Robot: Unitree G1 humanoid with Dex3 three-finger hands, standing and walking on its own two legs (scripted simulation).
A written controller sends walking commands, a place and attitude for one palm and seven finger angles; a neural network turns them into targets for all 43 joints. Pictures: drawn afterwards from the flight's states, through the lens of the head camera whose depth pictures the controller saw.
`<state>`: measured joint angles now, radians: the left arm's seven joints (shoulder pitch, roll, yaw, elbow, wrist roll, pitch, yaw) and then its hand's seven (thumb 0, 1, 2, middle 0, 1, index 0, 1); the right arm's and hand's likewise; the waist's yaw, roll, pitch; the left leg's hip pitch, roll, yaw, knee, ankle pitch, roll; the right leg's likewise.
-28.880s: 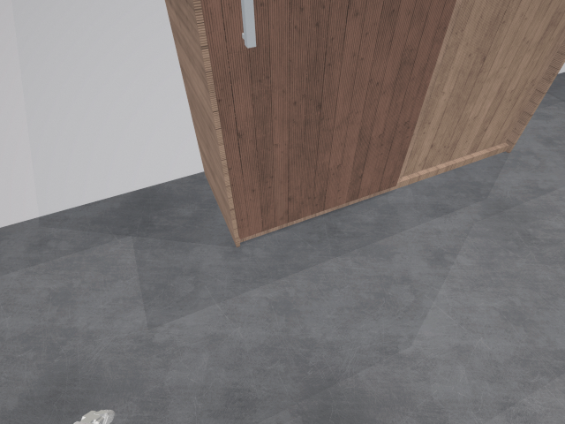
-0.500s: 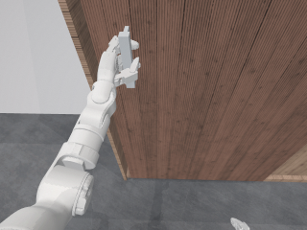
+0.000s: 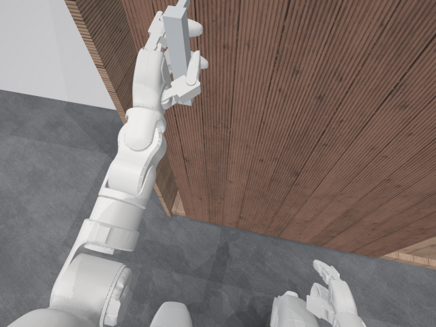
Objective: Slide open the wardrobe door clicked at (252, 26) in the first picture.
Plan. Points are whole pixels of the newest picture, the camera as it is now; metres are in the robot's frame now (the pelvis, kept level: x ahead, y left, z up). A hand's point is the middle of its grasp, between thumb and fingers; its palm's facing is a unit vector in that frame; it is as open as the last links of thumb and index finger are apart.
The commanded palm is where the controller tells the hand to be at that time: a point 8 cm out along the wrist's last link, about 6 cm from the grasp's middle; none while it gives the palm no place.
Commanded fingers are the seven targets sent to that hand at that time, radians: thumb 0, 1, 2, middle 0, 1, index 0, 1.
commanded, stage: step sideways, sliding the door along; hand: left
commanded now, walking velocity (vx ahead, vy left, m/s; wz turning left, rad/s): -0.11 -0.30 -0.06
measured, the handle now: (185, 54) +0.46 +0.15 +0.19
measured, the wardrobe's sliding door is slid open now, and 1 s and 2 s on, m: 0.07 0.41 0.67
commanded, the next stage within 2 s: stop walking and hold the door there in 2.00 s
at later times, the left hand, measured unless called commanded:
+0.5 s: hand (279, 92) +0.42 +0.00 +0.18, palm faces +0.30 -0.95 -0.11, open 6.6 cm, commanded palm +0.39 -0.02 +0.19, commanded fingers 0.00 0.90 0.90 -0.45 -1.40 -0.45 -1.40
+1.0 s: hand (435, 120) +0.41 -0.21 +0.18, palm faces +0.10 -0.99 -0.05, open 6.5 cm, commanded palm +0.39 -0.20 +0.18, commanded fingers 0.00 0.90 0.90 -0.45 -1.40 -0.45 -1.40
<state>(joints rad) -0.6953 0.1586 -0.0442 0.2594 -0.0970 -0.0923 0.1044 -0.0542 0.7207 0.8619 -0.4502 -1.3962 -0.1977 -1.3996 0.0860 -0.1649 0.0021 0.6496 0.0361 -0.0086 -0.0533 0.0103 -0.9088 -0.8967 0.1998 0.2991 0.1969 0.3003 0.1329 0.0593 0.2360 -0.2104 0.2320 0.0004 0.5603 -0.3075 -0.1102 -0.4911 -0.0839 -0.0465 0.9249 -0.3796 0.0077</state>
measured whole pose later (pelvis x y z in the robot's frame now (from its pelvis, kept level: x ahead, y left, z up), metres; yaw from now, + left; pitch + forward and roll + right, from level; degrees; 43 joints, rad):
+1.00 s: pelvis +0.07 -0.31 -0.01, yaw +4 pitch +0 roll +1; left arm -0.27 0.08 -0.11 -0.33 -0.02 -0.08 0.17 -0.04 0.75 0.81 -0.45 -1.39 -0.16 -1.30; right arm -0.08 -0.18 0.02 0.57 0.02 -0.10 0.00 0.01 -0.91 -0.90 0.20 0.30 0.20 0.30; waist 0.07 0.06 0.27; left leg -0.34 0.09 0.01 0.88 -0.61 -0.04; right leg -0.44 -0.04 -0.05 0.63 -0.17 -0.01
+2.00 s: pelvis -0.02 -0.63 -0.01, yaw -3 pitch -4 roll -2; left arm -0.69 0.24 0.05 0.23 -0.06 0.01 0.18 0.00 0.74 0.82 -0.45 -1.40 -0.19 -1.33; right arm 0.09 -0.22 -0.02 0.69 0.05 0.02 -0.03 0.01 -0.91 -0.90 0.20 0.30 0.20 0.30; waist 0.12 0.00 0.22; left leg -0.32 0.14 0.11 0.69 -0.28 -0.01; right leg -0.44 -0.03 -0.05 1.07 -0.43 0.00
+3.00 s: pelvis -0.04 -0.72 +0.00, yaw -12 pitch -2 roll -1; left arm -0.53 0.56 0.42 0.67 -0.01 -0.10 0.13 -0.10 0.67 0.74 -0.45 -1.40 -0.33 -1.37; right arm 0.27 -0.25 0.03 0.71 0.04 -0.02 -0.10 0.01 -0.91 -0.90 0.20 0.30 0.20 0.30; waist -0.03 0.01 0.02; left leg -0.31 0.05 0.13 0.53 -0.20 0.03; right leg -0.28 -0.02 -0.04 0.52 -0.21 0.01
